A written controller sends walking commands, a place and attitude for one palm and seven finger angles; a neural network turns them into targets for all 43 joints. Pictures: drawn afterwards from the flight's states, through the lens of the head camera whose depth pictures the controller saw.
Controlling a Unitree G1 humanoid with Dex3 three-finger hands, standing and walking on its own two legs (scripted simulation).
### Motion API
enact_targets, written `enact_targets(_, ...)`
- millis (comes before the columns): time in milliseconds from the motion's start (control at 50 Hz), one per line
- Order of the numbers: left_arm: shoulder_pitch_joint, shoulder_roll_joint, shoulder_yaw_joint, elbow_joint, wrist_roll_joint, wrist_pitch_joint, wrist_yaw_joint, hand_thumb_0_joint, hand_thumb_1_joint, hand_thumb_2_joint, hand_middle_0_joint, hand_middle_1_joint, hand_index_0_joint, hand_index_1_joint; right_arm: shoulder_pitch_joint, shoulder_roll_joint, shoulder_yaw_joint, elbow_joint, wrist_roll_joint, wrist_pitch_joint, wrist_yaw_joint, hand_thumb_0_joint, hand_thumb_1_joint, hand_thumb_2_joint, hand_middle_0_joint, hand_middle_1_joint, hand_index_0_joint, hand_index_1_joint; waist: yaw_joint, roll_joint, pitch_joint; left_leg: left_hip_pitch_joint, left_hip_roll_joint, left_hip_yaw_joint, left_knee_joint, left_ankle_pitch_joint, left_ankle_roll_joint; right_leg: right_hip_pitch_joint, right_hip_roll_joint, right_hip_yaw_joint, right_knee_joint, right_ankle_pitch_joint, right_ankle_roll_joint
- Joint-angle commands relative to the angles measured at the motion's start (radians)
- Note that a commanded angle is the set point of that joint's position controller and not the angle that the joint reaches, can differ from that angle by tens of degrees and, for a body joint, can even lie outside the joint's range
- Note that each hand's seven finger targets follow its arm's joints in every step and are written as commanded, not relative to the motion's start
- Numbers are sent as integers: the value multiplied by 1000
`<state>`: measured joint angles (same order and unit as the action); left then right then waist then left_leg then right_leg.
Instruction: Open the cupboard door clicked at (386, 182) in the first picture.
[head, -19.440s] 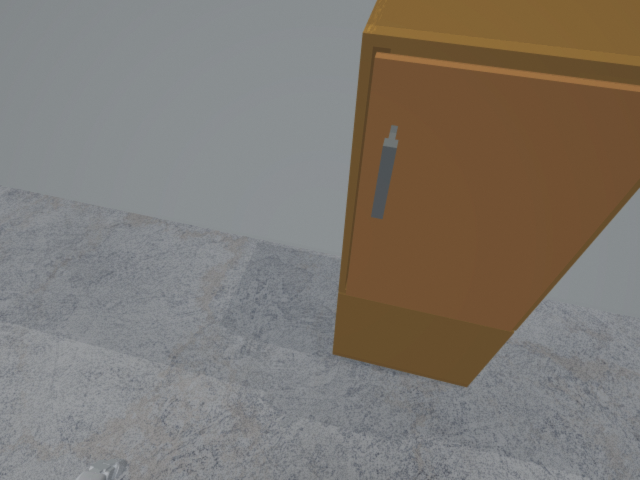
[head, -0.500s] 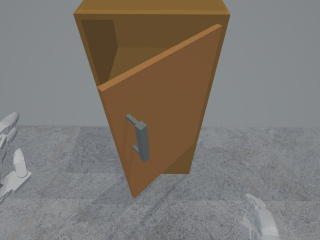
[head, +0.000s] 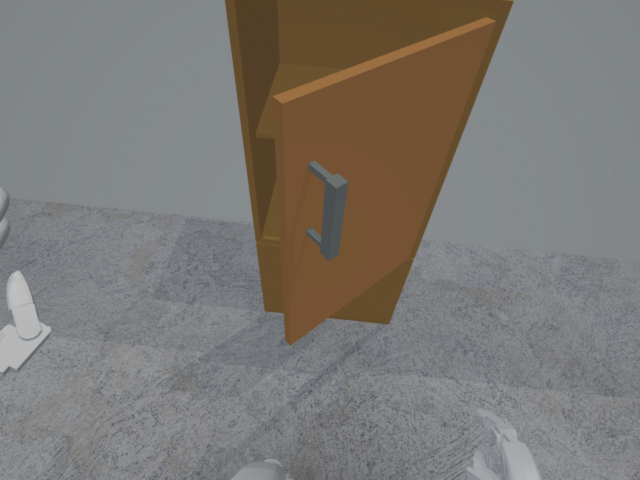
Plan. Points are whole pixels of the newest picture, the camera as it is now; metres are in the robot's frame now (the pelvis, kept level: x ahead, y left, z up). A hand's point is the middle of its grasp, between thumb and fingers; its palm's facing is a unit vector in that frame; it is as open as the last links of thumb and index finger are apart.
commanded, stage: step back with the hand held close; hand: left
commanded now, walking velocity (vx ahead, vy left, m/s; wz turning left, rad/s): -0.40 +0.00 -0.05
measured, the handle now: (323, 212) +0.44 +0.04 +0.08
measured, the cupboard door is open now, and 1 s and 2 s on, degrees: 45 45 45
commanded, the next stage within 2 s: stop stepping back and stand still in 0.22 s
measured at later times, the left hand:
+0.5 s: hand (5, 464) +0.10 +0.23 +0.18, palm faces +0.28 -0.82 -0.50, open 7.4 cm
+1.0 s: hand out of the picture +0.03 +0.26 +0.17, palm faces +0.40 -0.82 -0.42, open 7.4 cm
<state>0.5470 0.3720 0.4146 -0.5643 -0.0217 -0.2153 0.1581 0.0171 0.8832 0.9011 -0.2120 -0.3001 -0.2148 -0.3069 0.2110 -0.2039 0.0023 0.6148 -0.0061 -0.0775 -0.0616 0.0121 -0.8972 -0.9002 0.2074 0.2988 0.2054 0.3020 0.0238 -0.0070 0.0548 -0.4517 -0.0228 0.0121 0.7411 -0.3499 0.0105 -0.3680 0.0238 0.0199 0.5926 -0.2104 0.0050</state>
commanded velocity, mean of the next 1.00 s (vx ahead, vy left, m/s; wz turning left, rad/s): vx -0.04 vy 0.03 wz -0.01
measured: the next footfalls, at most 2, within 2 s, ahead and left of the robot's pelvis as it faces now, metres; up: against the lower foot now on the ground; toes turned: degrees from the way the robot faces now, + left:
right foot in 0.40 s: -0.17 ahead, -0.11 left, +0.00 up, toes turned -6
left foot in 0.58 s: -0.08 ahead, +0.09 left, +0.00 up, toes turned -7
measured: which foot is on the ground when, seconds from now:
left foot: down 0.00-0.40, up 0.42-0.56, down 0.58-1.00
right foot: down 0.00-0.06, up 0.08-0.38, down 0.40-1.00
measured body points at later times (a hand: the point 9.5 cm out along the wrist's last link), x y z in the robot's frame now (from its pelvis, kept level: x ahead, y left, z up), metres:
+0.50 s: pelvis -0.11 -0.01 +0.01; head -0.09 +0.00 +0.46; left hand +0.08 +0.27 +0.21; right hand +0.04 -0.25 -0.07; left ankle -0.02 +0.09 -0.70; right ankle -0.21 -0.11 -0.72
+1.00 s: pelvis -0.18 +0.00 +0.01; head -0.19 +0.01 +0.46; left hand +0.01 +0.30 +0.20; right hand -0.06 -0.25 -0.08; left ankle -0.12 +0.10 -0.72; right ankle -0.21 -0.10 -0.72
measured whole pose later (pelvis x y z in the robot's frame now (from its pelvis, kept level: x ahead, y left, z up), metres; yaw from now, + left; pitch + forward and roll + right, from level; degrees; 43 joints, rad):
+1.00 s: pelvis -0.18 +0.00 +0.01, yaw -5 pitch -2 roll -2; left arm 0.54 0.38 0.40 -0.42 -0.03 -0.22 0.15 0.01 0.88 0.90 -0.21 -0.30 -0.22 -0.31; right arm 0.27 -0.22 0.01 0.69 0.00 -0.12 -0.08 0.01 -0.90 -0.90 0.21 0.30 0.20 0.30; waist 0.02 0.02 -0.02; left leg -0.30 -0.01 -0.03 0.54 -0.21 0.02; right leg -0.15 0.04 -0.04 0.48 -0.30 -0.02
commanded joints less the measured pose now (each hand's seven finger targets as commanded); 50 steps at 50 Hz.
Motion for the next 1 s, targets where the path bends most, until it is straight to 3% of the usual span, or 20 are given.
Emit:
enact_targets(0, -109, 233, 144, -208, -7, -56, 27, 0, 900, 900, -200, -300, -200, -300, -92, -130, -50, -152, 5, -54, -22, 0, -900, -900, 200, 300, 200, 300, -35, 43, -80, 147, 92, -111, -311, 56, 24, -73, -129, 137, -119, 30, -44)
enact_targets(40, -72, 261, 196, -224, 7, -87, 25, 0, 900, 900, -200, -300, -200, -300, -120, -146, -63, -162, -2, -76, -30, 0, -900, -900, 200, 300, 200, 300, -17, 356, -171, -85, 329, -329, -542, -7, 110, 195, 28, 0, 247, -137, 21)
enact_targets(60, -44, 229, 190, -204, -1, -87, 19, 0, 900, 900, -200, -300, -200, -300, -94, -129, -65, -166, -15, -90, -24, 0, -900, -900, 200, 300, 200, 300, -26, 348, -176, -153, 384, -420, -638, -160, 150, 196, 58, 23, 483, -257, 21)
enact_targets(100, -67, 213, 168, -235, -12, -89, 23, 0, 900, 900, -200, -300, -200, -300, -86, -118, -76, -145, -15, -107, -9, 0, -900, -900, 200, 300, 200, 300, -25, 143, -157, 64, 361, -348, -508, 124, 171, -17, 28, 64, 520, -290, 9)
enact_targets(140, -2, 181, 137, -213, -25, -74, 24, 0, 900, 900, -200, -300, -200, -300, -91, -124, -78, -129, -9, -117, -1, 0, -900, -900, 200, 300, 200, 300, -17, 137, -203, 211, 330, -256, -462, 304, 151, -55, 16, 29, 443, -288, 19)
enact_targets(280, -35, 203, 108, -233, -49, -31, 18, 0, 900, 900, -200, -300, -200, -300, -109, -123, -52, -123, -11, -108, 7, 0, -900, -900, 200, 300, 200, 300, -20, 283, -216, 222, 246, -155, -619, 48, 68, 139, 62, -89, 50, -316, -5)
enact_targets(340, 59, 271, 172, -236, -60, -43, 1, 0, 900, 900, -200, -300, -200, -300, -98, -112, -48, -144, -8, -83, 10, 0, -900, -900, 200, 300, 200, 300, -9, 201, -256, 256, 126, -37, -493, 63, -12, 248, 31, -100, -330, -127, -42)
enact_targets(380, 61, 330, 216, -243, -67, -62, 0, 0, 900, 900, -200, -300, -200, -300, -118, -100, -35, -150, -5, -56, 10, 0, -900, -900, 200, 300, 200, 300, -17, -53, -212, 329, 31, 43, -80, 88, -46, -17, -232, 131, -450, -100, -120)
enact_targets(400, 34, 351, 242, -239, -68, -65, 9, 0, 900, 900, -200, -300, -200, -300, -119, -104, -28, -140, -17, -60, 8, 0, -900, -900, 200, 300, 200, 300, -8, -65, -200, 243, 35, 9, 83, 43, -38, -48, -341, 191, -427, 2, -165)
enact_targets(420, 59, 275, 186, -168, -64, -38, 0, 0, 900, 900, -200, -300, -200, -300, -93, -101, -38, -137, 9, -61, 1, 0, -900, -900, 200, 300, 200, 300, -12, -203, -188, 73, 1, -39, 178, 17, -34, 75, -302, 171, -321, 204, -161)
enact_targets(480, -5, 242, 162, -107, -44, -18, 10, 0, 900, 900, -200, -300, -200, -300, -104, -100, -17, -138, 21, -66, -14, 0, -900, -900, 200, 300, 200, 300, -31, -121, -140, -19, 50, -2, 14, 25, -8, 264, -284, 108, -180, 613, -116)
enact_targets(540, -86, 227, 118, -80, -32, -20, 13, 0, 900, 900, -200, -300, -200, -300, -87, -134, -32, -116, 18, -82, -28, 0, -900, -900, 200, 300, 200, 300, -45, -18, -150, 239, 37, 21, -265, 327, 25, 209, -195, 21, -102, 530, -28)
enact_targets(620, -53, 235, 109, -156, -23, -41, 8, 0, 900, 900, -200, -300, -200, -300, -54, -139, -34, -142, 13, -86, -16, 0, -900, -900, 200, 300, 200, 300, -36, 168, -237, 406, 155, -163, -283, 782, 79, 112, -36, -54, 27, 123, 24)
enact_targets(640, -42, 245, 116, -167, -26, -43, -2, 0, 900, 900, -200, -300, -200, -300, -83, -139, -33, -142, 3, -99, -11, 0, -900, -900, 200, 300, 200, 300, -24, 212, -193, 296, 189, -231, -405, 546, 70, 129, -15, -54, 42, -202, 20)
enact_targets(660, -32, 234, 118, -182, -23, -46, 2, 0, 900, 900, -200, -300, -200, -300, -78, -138, -36, -138, 1, -106, -8, 0, -900, -900, 200, 300, 200, 300, -20, 217, -141, 208, 219, -274, -463, 333, 93, 155, -13, -41, 49, -257, 11)
enact_targets(740, 36, 259, 176, -160, -17, -52, 13, 0, 900, 900, -200, -300, -200, -300, -94, -136, -34, -153, -3, -105, -8, 0, -900, -900, 200, 300, 200, 300, -21, 171, -84, -9, 128, -145, -487, -121, 34, 306, -37, -51, -185, -130, -21)
enact_targets(820, 38, 217, 144, -93, -32, -56, 9, 0, 900, 900, -200, -300, -200, -300, -64, -124, -51, -129, -1, -75, -7, 0, -900, -900, 200, 300, 200, 300, -37, -91, -54, 151, 26, -51, -14, 59, -17, -21, -268, 282, -441, -328, -146)
enact_targets(860, -48, 199, 116, -69, -26, -55, 11, 0, 900, 900, -200, -300, -200, -300, -51, -121, -43, -112, 2, -81, -9, 0, -900, -900, 200, 300, 200, 300, -49, -78, -64, 138, 46, -63, -36, 54, -8, 43, -262, 212, -359, -123, -138)
enact_targets(920, -130, 186, 82, -26, -14, -55, 8, 0, 900, 900, -200, -300, -200, -300, -69, -135, -40, -105, 6, -102, -27, 0, -900, -900, 200, 300, 200, 300, -37, 31, -57, 257, 77, -92, -311, 197, 17, 72, -98, 69, -261, -47, -32)
enact_targets(980, -132, 185, 63, -29, -7, -52, -3, 0, 900, 900, -200, -300, -200, -300, -84, -130, -25, -111, 5, -112, -34, 0, -900, -900, 200, 300, 200, 300, -28, 107, -56, 223, 116, -163, -411, 152, 31, 130, -42, 9, -229, -52, 1)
